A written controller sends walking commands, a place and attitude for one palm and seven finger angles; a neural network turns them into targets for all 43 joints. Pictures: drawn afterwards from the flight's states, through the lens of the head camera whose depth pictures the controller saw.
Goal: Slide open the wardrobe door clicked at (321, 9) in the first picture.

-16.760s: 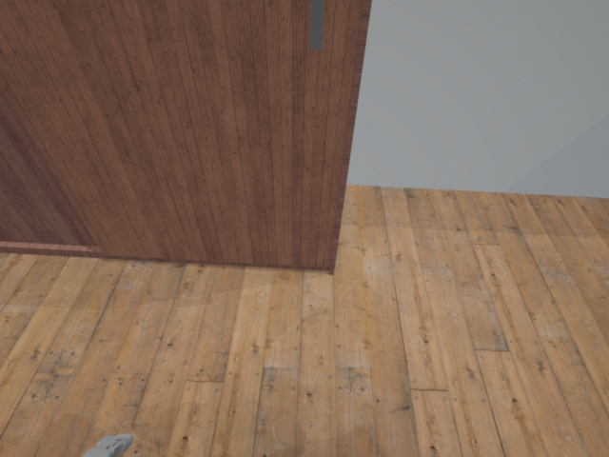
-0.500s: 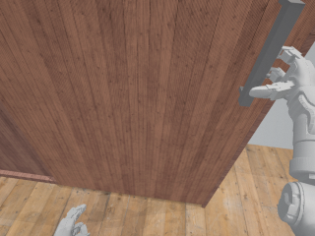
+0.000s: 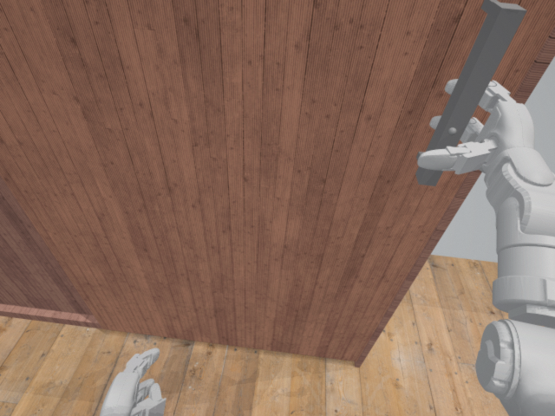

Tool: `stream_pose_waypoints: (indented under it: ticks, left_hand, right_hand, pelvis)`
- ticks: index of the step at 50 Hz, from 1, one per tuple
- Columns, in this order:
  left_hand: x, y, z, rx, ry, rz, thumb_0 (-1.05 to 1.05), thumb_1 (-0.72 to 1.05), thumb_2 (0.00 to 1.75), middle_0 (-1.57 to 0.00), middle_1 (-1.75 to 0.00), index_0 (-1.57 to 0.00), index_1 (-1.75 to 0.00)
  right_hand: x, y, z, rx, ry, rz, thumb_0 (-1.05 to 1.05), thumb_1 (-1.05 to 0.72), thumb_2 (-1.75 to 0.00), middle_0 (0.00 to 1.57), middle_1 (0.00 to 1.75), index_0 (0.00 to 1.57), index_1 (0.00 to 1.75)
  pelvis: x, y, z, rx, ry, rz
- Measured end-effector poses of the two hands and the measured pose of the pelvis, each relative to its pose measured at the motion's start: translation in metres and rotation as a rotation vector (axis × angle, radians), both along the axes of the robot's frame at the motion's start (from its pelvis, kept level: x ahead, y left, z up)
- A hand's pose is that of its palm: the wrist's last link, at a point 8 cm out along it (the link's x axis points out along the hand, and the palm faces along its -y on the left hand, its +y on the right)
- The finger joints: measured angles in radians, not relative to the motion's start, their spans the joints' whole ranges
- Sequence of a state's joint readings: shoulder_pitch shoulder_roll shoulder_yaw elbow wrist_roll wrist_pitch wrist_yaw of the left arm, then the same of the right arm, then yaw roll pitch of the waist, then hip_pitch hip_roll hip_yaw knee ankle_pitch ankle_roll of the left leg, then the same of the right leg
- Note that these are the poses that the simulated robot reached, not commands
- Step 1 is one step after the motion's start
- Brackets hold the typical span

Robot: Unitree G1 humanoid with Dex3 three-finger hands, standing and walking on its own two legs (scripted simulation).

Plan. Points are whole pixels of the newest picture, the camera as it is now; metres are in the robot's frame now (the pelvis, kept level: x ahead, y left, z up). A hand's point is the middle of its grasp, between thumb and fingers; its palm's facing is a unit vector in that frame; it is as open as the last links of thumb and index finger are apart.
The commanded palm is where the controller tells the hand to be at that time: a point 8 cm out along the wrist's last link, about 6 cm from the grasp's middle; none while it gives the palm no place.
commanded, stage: slide the fingers in behind the handle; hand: right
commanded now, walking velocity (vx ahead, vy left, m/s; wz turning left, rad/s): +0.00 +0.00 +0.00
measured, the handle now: (454, 101) +0.48 -0.20 +0.27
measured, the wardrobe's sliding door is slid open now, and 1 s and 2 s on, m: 0.00 0.00 0.00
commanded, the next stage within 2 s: grip the handle and tug to test in 0.28 s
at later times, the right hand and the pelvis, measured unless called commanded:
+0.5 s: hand (453, 132) +0.41 -0.18 +0.26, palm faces +0.07 +1.00 -0.01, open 14.0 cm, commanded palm +0.38 -0.24 +0.25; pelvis +0.00 +0.00 +0.00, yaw +1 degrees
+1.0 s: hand (453, 130) +0.42 -0.18 +0.26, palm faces +0.06 +1.00 +0.00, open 7.0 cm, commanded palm +0.38 -0.23 +0.25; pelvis +0.02 -0.01 +0.00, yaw +1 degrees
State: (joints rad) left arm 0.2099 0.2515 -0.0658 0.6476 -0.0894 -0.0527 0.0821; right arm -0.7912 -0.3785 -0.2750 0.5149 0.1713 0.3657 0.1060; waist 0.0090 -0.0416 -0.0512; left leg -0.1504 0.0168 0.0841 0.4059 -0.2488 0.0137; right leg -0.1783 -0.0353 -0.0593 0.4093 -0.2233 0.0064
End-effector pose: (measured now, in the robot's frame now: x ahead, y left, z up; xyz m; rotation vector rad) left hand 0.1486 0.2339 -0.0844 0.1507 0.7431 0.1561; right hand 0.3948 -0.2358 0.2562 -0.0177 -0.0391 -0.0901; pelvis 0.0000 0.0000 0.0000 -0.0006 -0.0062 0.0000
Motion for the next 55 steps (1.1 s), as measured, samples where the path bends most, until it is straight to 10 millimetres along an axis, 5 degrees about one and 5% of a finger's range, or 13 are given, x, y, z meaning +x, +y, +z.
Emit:
stream_pose_waypoints:
  ticks: [14,25,50,55]
  left_hand:
    - [-0.022,0.011,-0.007,0.008,0.043,0.040,0.01,0.90,0.90,-0.20,-0.30,-0.21,-0.30]
    - [-0.018,0.014,-0.001,0.018,0.018,0.047,0.01,0.90,0.90,-0.20,-0.30,-0.20,-0.30]
    - [0.019,-0.001,0.005,-0.007,-0.007,0.015,0.01,0.90,0.90,-0.20,-0.30,-0.21,-0.30]
    - [0.023,-0.002,0.005,-0.009,-0.006,0.011,0.01,0.90,0.90,-0.20,-0.30,-0.21,-0.30]
  right_hand:
    - [-0.002,0.002,0.002,0.013,-0.011,0.009,-0.01,0.50,-0.30,0.30,1.20,0.30,1.20]
    - [-0.004,0.001,0.001,0.008,-0.020,0.025,-0.01,0.46,-0.32,0.30,1.20,0.26,1.17]
    - [0.000,-0.001,0.001,0.013,-0.026,0.031,0.01,-0.55,-0.75,0.38,1.31,0.32,1.29]
    - [-0.001,0.002,0.000,0.009,-0.028,0.024,0.01,-0.58,-0.76,0.35,1.33,0.28,1.32]
  pelvis:
    - [-0.001,0.001,0.000,-0.001,-0.004,0.008]
    - [0.000,0.000,0.001,0.001,-0.007,0.014]
    - [0.017,-0.005,0.001,0.000,0.006,0.022]
    - [0.019,-0.006,0.001,0.000,0.007,0.021]
